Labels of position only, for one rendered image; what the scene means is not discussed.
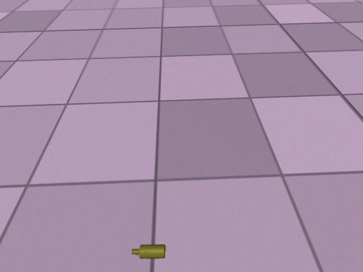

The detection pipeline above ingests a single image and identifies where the bottle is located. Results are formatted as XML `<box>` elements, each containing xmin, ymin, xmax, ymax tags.
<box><xmin>132</xmin><ymin>244</ymin><xmax>165</xmax><ymax>258</ymax></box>

